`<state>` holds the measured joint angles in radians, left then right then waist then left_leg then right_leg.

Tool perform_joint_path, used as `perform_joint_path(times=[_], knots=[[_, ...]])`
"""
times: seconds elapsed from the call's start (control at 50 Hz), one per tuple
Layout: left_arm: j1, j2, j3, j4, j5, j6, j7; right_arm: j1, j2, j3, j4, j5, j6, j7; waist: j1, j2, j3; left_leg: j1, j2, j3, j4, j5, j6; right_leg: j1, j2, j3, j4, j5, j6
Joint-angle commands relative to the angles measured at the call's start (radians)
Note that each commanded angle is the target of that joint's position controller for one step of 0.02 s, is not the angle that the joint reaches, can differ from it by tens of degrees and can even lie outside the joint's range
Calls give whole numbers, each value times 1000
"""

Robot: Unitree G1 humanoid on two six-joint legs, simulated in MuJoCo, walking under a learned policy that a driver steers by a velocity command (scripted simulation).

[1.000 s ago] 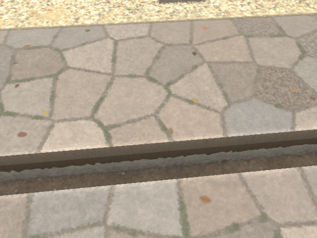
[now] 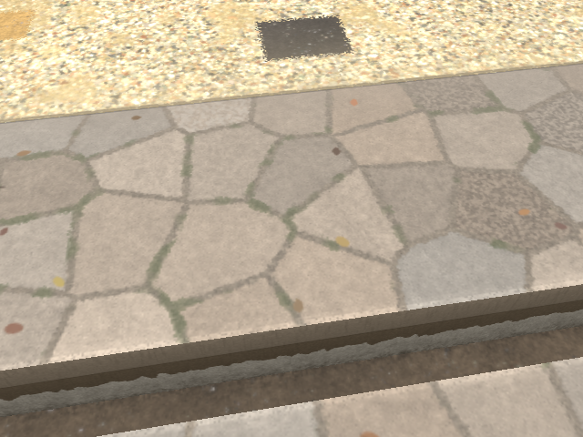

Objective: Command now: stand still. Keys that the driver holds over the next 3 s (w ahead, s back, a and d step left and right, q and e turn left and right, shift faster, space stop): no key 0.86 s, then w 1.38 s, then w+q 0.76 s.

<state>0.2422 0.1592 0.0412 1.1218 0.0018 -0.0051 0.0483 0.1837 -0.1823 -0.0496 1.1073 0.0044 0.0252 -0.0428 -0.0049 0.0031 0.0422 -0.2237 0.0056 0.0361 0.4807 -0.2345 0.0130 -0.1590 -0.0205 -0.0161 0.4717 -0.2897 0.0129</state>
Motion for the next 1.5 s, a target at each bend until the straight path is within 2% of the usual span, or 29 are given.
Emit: perform_joint_path(times=[0.02, 0.38, 0.86, 0.88, 0.92, 0.94, 0.96, 0.98, 1.02, 1.04, 1.06, 1.08, 1.1, 1.12, 1.14, 1.16, 1.18, 1.2, 1.22, 1.24, 1.26, 1.28, 1.3, 1.34, 1.38, 1.42, 1.44, 1.48, 1.5], knots=[[66, 83, 12, -6, 0, -2, 4, 36, -90, -14, -14, 0, -5, -4, 1, -10, -2, 51, 37, -39, -70, 161, 29, -66, -21, 13, -86, 164, -26], [115, 67, 1, 12, 0, -4, 6, 81, -69, -8, 11, -1, -8, -6, 0, -3, 21, 34, 35, -41, -88, 86, 26, -89, -14, 8, -101, 94, -26], [170, 53, -7, 9, -3, -7, 4, 135, -55, 0, 13, 2, -11, -8, 0, -4, 26, 30, 33, -39, -81, 110, 25, -94, -11, 9, -100, 110, -28], [190, 44, -9, 19, -3, -5, 5, 154, -48, 1, 22, 1, -10, -9, -1, -2, 3, 40, 24, -31, -84, 6, 28, -86, 1, -4, -97, 19, -31], [184, 62, 0, 8, -15, -3, 12, 164, -83, -13, 20, 17, -7, -14, -5, 8, 40, -15, 12, -33, -71, -366, 58, -149, 30, -28, -41, -285, -61], [172, 62, 1, -7, -18, -8, 14, 168, -87, -16, 12, 21, -11, -16, -8, 24, 81, -54, 37, -70, -89, -500, 80, -206, 21, -18, -20, -387, -79], [163, 55, 0, -22, -20, -17, 13, 182, -95, -20, 4, 28, -22, -14, -17, 40, 112, -59, 79, -135, -114, -558, 106, -264, 12, -9, 16, -398, -89], [148, 40, -2, -35, -19, -31, 8, 222, -112, -27, 6, 31, -34, -9, -33, 72, 119, -29, 135, -222, -151, -582, 138, -315, 12, -17, 79, -349, -88], [109, 8, -7, -62, -21, -55, -8, 296, -155, -45, 17, 29, -53, -1, -50, 166, 86, 20, 292, -469, -271, -632, 226, -358, 25, -61, 276, -189, -89], [100, 18, -3, -70, -22, -64, -18, 273, -156, -45, 3, 21, -59, 0, -38, 160, 87, -37, 334, -536, -302, -618, 251, -337, 2, -30, 356, -183, -105], [110, 21, 1, -74, -26, -71, -25, 216, -150, -42, -24, 17, -67, 2, -8, 148, 84, -88, 335, -525, -307, -581, 244, -303, -15, -8, 379, -223, -120], [143, 19, 2, -71, -29, -77, -29, 142, -149, -39, -54, 25, -70, 4, 35, 145, 84, -158, 305, -454, -300, -536, 210, -217, -25, -3, 286, -242, -139], [225, 11, 5, -41, -32, -81, -29, 47, -150, -36, -83, 41, -65, 8, 99, 147, 91, -270, 236, -327, -262, -487, 159, -39, -13, -34, 81, -170, -157], [303, 27, 16, 1, -25, -80, -24, 19, -140, -35, -96, 44, -62, 12, 123, 107, 92, -350, 146, -203, -157, -399, 115, 110, 36, -66, -17, -57, -137], [413, 87, 37, 34, -14, -79, -20, 0, -104, -25, -113, 41, -68, 16, 148, -51, 51, -452, 70, -83, 110, -266, 65, 245, -69, 103, -85, -84, -144], [522, 203, 64, 33, -17, -82, -24, -5, -51, -11, -141, 34, -87, 21, 164, -309, 7, -624, -16, 46, 454, -214, 19, 357, -306, 501, -255, -186, -235], [512, 195, 53, 24, 4, -100, -35, -25, -52, -10, -158, 42, -108, 22, 147, -288, 35, -715, -10, -59, 648, -284, 44, 285, -407, 732, -318, -275, -318], [432, 134, 33, 1, 3, -114, -38, -9, -64, -11, -157, 56, -119, 28, 93, -167, 100, -793, 41, -101, 763, -205, 63, 276, -390, 666, -303, -250, -302], [373, 106, 21, -15, -4, -116, -47, 16, -70, -11, -146, 50, -126, 35, 64, -112, 98, -808, 69, -101, 799, -112, 73, 275, -338, 535, -282, -153, -263], [324, 102, 14, -34, -7, -113, -55, 19, -84, -17, -137, 36, -133, 38, 44, -74, 85, -786, 95, -97, 762, -35, 79, 260, -293, 428, -288, -58, -229], [308, 84, 5, -42, -4, -106, -58, 2, -104, -25, -140, 28, -135, 43, 37, -75, 85, -749, 112, -83, 702, 15, 76, 239, -257, 333, -289, 93, -200], [322, 62, -4, -39, -1, -97, -56, -10, -102, -28, -143, 27, -132, 51, 38, -83, 73, -702, 117, -62, 649, 46, 67, 222, -224, 253, -291, 191, -178], [344, 67, -7, -38, 3, -90, -49, -35, -82, -24, -151, 26, -127, 57, 45, -97, 70, -676, 112, -40, 602, 75, 55, 208, -206, 209, -296, 264, -173], [353, 93, -9, -45, 8, -86, -36, -125, -51, -10, -191, 25, -115, 63, 54, -83, 92, -630, 96, -11, 447, 148, 35, 153, -184, 148, -315, 345, -173], [343, 131, -5, -61, 7, -85, -26, -234, -33, 3, -235, 29, -114, 71, 73, -82, 117, -516, 55, 25, 252, 233, 25, 66, -159, 99, -347, 341, -166], [376, 161, 5, -51, -7, -88, -23, -302, -45, 9, -265, 28, -110, 83, 87, -104, 125, -444, 33, 48, 174, 265, 29, 55, -180, 86, -375, 309, -176], [361, 153, 3, -52, -9, -88, -20, -361, -66, 5, -295, 32, -113, 94, 88, -86, 140, -432, 24, 41, 133, 277, 44, 61, -180, 78, -389, 341, -168], [358, 156, 6, -45, -14, -86, -16, -380, -84, 4, -325, 35, -124, 108, 65, -103, 132, -401, 20, 26, 63, 271, 72, 139, -200, 65, -363, 411, -157], [325, 177, 15, -57, 7, -87, -23, -323, -107, -7, -326, 36, -128, 113, 22, -138, 62, -255, -11, 38, 131, 266, 78, 122, -194, 33, -297, 612, -153]])
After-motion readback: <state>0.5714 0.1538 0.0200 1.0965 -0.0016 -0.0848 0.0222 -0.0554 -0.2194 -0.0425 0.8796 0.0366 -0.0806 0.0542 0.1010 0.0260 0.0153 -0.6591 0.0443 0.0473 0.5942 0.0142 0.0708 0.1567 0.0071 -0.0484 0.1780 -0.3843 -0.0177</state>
